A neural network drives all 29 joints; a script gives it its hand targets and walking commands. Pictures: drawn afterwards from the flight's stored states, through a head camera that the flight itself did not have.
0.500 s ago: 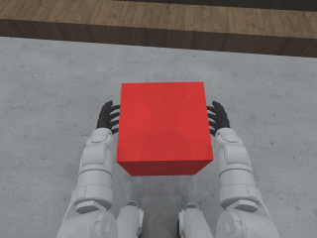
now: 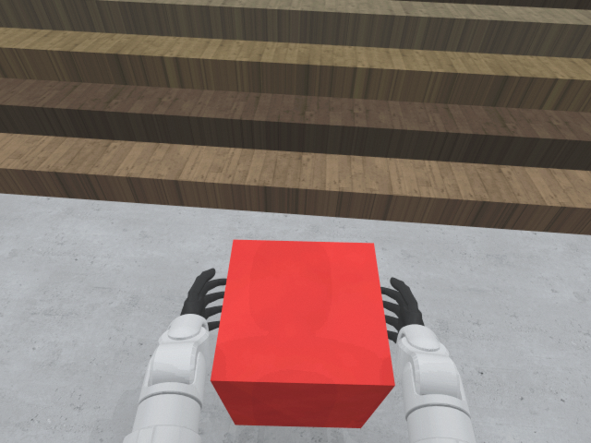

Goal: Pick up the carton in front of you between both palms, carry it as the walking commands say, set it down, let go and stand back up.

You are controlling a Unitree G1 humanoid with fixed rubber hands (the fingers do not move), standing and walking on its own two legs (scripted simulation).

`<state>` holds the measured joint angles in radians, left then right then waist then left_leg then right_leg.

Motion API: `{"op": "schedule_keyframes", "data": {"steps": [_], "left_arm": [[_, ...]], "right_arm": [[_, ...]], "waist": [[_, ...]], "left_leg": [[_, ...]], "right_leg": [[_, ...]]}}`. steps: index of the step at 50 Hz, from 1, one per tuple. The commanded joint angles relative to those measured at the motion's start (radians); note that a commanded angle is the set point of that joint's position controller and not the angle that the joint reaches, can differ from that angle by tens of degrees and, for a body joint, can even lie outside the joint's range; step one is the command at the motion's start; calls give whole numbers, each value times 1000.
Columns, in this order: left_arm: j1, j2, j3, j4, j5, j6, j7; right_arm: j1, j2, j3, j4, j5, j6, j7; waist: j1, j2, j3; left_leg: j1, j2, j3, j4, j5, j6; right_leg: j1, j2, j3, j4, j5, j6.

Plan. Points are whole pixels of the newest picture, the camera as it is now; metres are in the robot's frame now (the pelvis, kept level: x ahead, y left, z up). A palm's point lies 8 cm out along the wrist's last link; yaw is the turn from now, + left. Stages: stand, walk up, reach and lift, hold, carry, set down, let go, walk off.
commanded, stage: reach and lift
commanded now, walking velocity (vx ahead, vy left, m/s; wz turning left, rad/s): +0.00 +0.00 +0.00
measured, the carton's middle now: (300, 339) +0.32 +0.00 -0.06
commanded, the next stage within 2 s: hold in 1.04 s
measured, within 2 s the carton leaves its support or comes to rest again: neither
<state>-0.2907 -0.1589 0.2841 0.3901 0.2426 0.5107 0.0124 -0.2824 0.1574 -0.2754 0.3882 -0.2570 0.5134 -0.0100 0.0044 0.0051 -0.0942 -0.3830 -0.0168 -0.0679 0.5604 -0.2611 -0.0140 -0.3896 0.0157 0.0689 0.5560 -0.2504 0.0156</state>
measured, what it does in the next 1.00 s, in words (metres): stands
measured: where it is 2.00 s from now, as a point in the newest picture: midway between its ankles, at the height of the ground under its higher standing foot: outside the picture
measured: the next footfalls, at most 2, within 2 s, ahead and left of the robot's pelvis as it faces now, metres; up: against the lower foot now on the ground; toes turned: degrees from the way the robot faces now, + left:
none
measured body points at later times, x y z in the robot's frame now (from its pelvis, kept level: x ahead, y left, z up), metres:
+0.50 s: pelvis -0.01 +0.00 +0.01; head -0.03 +0.00 +0.46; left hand +0.31 +0.15 +0.03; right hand +0.30 -0.15 +0.03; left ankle +0.01 +0.13 -0.73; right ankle +0.02 -0.13 -0.73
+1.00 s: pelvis +0.01 +0.00 +0.01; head -0.02 +0.00 +0.46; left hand +0.31 +0.15 +0.04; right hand +0.31 -0.15 +0.04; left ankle +0.01 +0.13 -0.73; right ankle +0.02 -0.13 -0.73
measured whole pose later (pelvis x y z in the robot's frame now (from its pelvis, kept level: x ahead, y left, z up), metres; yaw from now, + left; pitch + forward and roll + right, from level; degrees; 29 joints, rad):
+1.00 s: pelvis +0.01 +0.00 +0.01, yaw +0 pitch -5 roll +0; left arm -0.26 -0.15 0.23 0.27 0.28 0.68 -0.01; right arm -0.25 0.15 -0.22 0.27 -0.28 0.69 0.01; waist 0.00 0.00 0.02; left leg -0.07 -0.01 -0.07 0.36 -0.20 -0.01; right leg -0.07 0.01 0.07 0.36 -0.19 0.01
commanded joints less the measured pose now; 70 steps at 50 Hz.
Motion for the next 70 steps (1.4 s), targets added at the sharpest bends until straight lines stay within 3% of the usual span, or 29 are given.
{"op": "schedule_keyframes", "data": {"steps": [1,9,17,38,51,57,63,70], "left_arm": [[-417,-990,-589,13,-187,30,-247],[-492,-965,-483,56,-142,76,-266],[-592,-988,-504,37,-152,70,-274],[-429,-929,-547,-93,-175,113,-260],[-402,-917,-573,-157,-194,146,-253],[-374,-921,-650,-260,-241,187,-241],[-370,-866,-573,-212,-200,229,-234],[-471,-907,-589,-200,-212,217,-247]], "right_arm": [[-460,966,594,-24,207,17,247],[-529,943,486,26,162,68,270],[-628,966,507,6,171,63,275],[-455,935,552,-121,197,109,249],[-428,915,574,-183,216,141,243],[-402,905,647,-291,258,182,235],[-403,846,576,-241,221,222,235],[-507,885,594,-235,235,210,250]], "waist": [[-4,4,-259],[-1,4,-68],[-3,-2,-145],[1,-8,-164],[-1,-5,-137],[-6,-2,-181],[-3,-2,-27],[-3,-1,-79]], "left_leg": [[216,-79,-9,-129,272,2],[205,-70,3,-190,48,19],[240,-71,7,-181,50,19],[351,-83,3,-222,285,7],[367,-85,-2,-237,295,5],[414,-82,-11,-248,369,0],[351,-75,3,-278,173,6],[347,-72,2,-257,131,10]], "right_leg": [[247,90,1,-120,252,-11],[237,74,-9,-176,44,-26],[274,74,-13,-169,41,-22],[381,82,3,-215,282,-5],[392,85,4,-229,283,-5],[436,85,8,-240,348,-3],[377,80,-4,-263,156,-12],[378,77,-7,-244,117,-14]]}}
